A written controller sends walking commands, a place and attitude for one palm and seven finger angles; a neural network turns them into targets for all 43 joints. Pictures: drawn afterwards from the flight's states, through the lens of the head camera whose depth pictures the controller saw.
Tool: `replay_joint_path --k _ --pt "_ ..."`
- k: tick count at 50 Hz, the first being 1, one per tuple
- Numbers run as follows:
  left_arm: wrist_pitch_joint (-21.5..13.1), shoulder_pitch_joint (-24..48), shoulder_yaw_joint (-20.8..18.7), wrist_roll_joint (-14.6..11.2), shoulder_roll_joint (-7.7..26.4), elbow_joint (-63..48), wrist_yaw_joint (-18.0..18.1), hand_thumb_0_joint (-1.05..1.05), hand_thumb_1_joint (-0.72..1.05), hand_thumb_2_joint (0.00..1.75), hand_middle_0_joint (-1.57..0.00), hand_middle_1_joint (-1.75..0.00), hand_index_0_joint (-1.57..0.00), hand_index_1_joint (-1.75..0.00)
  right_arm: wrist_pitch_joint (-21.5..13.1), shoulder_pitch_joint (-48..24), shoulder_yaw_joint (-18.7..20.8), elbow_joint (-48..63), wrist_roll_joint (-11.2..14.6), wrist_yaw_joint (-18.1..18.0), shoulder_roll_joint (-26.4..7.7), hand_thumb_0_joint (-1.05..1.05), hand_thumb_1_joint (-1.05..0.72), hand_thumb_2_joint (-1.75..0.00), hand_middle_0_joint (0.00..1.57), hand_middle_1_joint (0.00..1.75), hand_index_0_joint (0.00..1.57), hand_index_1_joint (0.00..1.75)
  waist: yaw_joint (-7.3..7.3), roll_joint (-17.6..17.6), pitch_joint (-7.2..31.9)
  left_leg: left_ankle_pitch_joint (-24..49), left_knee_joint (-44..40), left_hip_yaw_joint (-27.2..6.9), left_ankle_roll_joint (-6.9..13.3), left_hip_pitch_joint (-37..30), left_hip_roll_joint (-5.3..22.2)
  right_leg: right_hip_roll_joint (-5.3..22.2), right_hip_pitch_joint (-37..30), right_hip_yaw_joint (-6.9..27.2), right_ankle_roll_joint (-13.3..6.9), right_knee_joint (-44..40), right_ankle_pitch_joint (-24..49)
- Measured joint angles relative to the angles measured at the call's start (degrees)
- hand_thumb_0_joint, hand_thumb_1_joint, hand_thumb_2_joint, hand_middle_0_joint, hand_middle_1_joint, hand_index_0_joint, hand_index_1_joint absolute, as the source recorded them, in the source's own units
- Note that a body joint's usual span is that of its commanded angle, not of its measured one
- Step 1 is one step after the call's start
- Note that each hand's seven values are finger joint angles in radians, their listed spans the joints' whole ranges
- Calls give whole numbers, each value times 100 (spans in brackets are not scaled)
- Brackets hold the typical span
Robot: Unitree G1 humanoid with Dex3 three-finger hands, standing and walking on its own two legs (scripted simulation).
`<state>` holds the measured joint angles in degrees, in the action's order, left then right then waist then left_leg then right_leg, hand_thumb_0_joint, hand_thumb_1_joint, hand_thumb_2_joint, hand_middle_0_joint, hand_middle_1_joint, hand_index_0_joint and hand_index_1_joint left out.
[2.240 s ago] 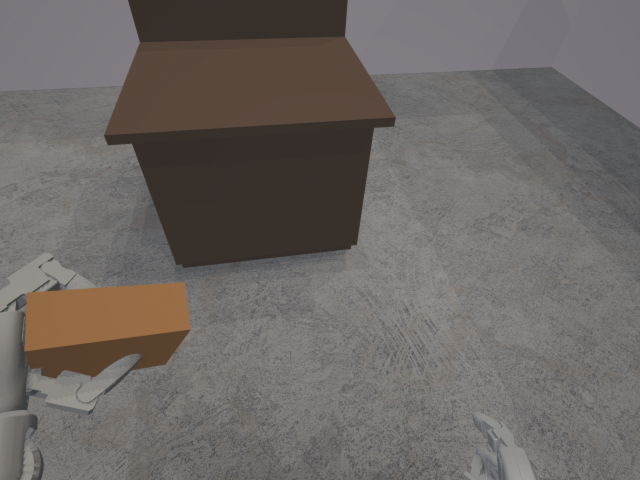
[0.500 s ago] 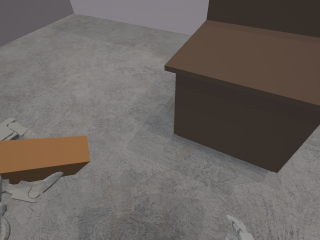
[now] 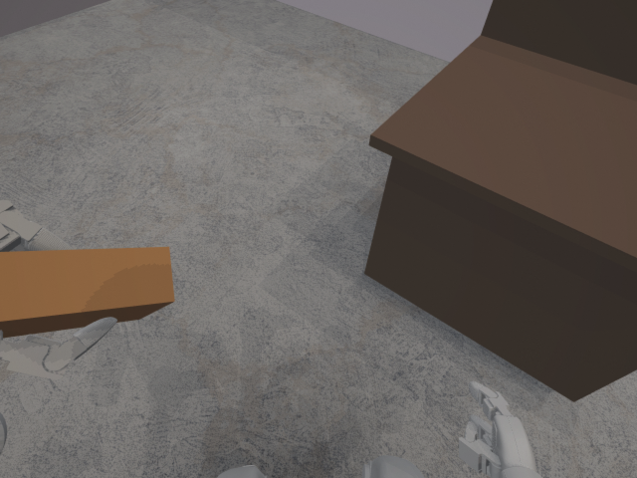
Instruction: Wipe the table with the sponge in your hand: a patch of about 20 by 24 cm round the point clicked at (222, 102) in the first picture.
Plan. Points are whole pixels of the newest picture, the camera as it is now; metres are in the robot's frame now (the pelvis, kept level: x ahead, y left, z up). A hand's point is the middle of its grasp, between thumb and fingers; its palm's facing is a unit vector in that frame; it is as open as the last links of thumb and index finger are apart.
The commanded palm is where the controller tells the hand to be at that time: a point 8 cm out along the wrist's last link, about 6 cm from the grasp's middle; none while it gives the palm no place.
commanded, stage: walk to a spot facing it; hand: left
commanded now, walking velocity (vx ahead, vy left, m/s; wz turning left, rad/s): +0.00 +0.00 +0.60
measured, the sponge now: (105, 291) +0.25 +0.20 +0.17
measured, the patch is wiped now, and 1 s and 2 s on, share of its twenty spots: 0.00 0.00 0.00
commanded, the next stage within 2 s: none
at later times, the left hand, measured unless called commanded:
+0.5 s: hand (76, 369) +0.18 +0.20 +0.17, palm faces +0.59 -0.69 -0.42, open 9.2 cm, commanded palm +0.10 +0.23 +0.20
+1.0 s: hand out of the picture +0.03 +0.21 +0.20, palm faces +0.77 -0.44 -0.47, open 9.2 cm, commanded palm -0.03 +0.22 +0.20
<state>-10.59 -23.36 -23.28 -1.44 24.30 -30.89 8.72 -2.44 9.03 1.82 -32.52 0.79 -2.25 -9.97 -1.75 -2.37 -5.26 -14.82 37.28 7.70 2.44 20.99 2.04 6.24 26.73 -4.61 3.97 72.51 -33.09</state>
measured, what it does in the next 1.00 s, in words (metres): steps to the right, turning left: right foot, then left foot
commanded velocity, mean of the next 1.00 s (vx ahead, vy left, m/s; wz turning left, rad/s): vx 0.09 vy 0.00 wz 0.60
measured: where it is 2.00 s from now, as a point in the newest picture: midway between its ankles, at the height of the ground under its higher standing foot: outside the picture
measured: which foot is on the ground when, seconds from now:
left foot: down 0.00-0.24, up 0.26-0.62, down 0.64-1.00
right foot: up 0.00-0.22, down 0.24-0.64, up 0.66-1.00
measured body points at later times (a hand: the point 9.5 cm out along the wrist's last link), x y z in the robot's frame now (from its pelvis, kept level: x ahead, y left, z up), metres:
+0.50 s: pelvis +0.03 -0.08 +0.02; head +0.07 -0.09 +0.47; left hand +0.14 +0.23 +0.20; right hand +0.29 -0.28 -0.07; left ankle -0.02 +0.04 -0.65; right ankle +0.08 -0.17 -0.72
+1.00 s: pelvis +0.00 -0.10 +0.02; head +0.02 -0.10 +0.47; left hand -0.02 +0.23 +0.23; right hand +0.23 -0.17 -0.09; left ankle -0.03 +0.03 -0.72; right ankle +0.04 -0.21 -0.69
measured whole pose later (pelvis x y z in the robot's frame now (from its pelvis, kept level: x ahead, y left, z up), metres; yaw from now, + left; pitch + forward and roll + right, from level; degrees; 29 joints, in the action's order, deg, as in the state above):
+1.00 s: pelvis +0.00 -0.10 +0.02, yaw +34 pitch +1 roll -2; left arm -8.7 -29.7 -20.7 -2.2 22.0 -32.3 7.1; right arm -5.1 13.6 -2.4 -35.7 -0.4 -1.5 -7.6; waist 2.1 3.4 -0.8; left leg -10.5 28.1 -6.0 0.6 18.4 -0.5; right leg 0.6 16.7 -6.6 4.3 39.7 -27.7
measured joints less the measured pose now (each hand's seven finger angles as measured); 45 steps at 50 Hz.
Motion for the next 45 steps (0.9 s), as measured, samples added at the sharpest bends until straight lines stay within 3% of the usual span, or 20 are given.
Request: replay_joint_path --k 5,12,13,16,18,20,24,29,31,32,34,36,38,45 --pt "63 -369 42 -100 -81 -466 -94 0 -43 104 -83 -138 -83 -138 -182 188 -270 -15 6 133 294 2 -91 -90 20 30 20 30 56 211 12 218 -415 -519 -193 -150 75 -22 260 10 79 -1474 868" --pt "71 -697 -71 -165 -76 -351 -98 0 -43 104 -83 -138 -83 -138 -327 446 -367 -127 -1 65 209 2 -90 -90 20 30 21 30 468 604 261 99 -288 -1087 -488 -73 90 -303 -870 -202 153 -3779 1428" --pt "113 -582 -52 -125 -139 -196 -88 0 -43 104 -83 -138 -83 -138 -319 408 -358 -167 5 40 148 2 -90 -90 20 30 21 30 526 639 275 -194 6 -1097 -438 48 92 -318 -918 -244 -29 -3912 1809" --pt "339 -68 295 -63 -521 478 -51 0 -43 104 -83 -138 -83 -138 -244 226 -260 -453 -58 -59 -165 2 -91 -90 20 30 21 30 525 715 238 -1195 1953 -1051 -435 613 -153 -133 -962 -473 -454 -3629 1628" --pt "439 49 464 -25 -726 835 -45 0 -43 104 -83 -138 -83 -138 -163 135 -201 -560 -98 -93 -326 2 -91 -90 20 30 20 30 466 627 244 -1140 2998 -810 -526 850 -228 22 -1088 -563 -502 -3733 1582" --pt "483 6 574 -3 -798 967 -58 0 -43 104 -83 -138 -83 -138 -91 42 -153 -551 -107 -158 -420 2 -91 -90 20 30 20 30 340 506 214 -1023 3391 -614 -591 897 -199 124 -1210 -668 -493 -3908 1654" --pt "434 -210 680 5 -620 541 -68 0 -43 104 -83 -138 -83 -138 -69 -33 -23 -293 -134 -290 -495 2 -91 -90 20 30 20 30 138 229 113 -985 2558 -358 -578 575 -30 220 -1282 -924 -531 -4155 1793" --pt "191 -484 347 -74 -163 -536 41 0 -43 104 -83 -138 -83 -138 -23 37 126 97 -172 -335 -552 2 -91 -90 20 30 20 30 96 -4 108 -1132 712 -185 -493 -97 88 270 -1014 -1199 -531 -3982 1759" --pt "90 -553 130 -122 -44 -792 93 0 -43 104 -83 -137 -83 -138 34 81 152 221 -171 -314 -584 2 -91 -90 20 30 20 30 73 -16 160 -720 -75 -144 -477 -423 31 345 -838 -1292 -473 -3682 1637" --pt "52 -560 15 -155 17 -854 118 0 -43 104 -83 -137 -83 -138 56 78 160 253 -165 -303 -565 2 -91 -90 20 30 20 30 69 -74 167 -268 -352 -120 -342 -527 -49 447 -719 -1281 -428 -3416 1526" --pt "-14 -467 -105 -180 65 -708 120 0 -43 104 -83 -137 -83 -138 61 62 150 204 -145 -265 -397 2 -91 -90 19 30 20 30 113 -216 132 -261 -213 -107 -131 -508 -178 447 -418 -799 -208 -2524 894" --pt "-42 -396 -100 -79 27 -405 28 0 -43 104 -83 -137 -83 -138 -19 136 71 111 -152 -162 -218 2 -91 -90 19 29 20 30 70 -82 191 -344 -215 -318 -67 -473 -130 132 -118 -409 -81 -1558 233" --pt "11 -364 -24 -2 -25 -202 -52 0 -43 104 -83 -137 -83 -138 -98 238 -45 15 -105 -23 -49 2 -91 -90 19 29 20 30 47 67 243 -208 -401 -569 -88 -466 -75 -101 67 -220 3 -1143 289" --pt "122 -695 304 -53 -288 -414 -169 0 -43 104 -84 -137 -83 -137 -294 487 -368 -171 -75 174 265 2 -91 -90 20 30 20 30 206 363 304 308 -901 -1121 -143 -403 -137 -338 -171 -44 119 -1968 838"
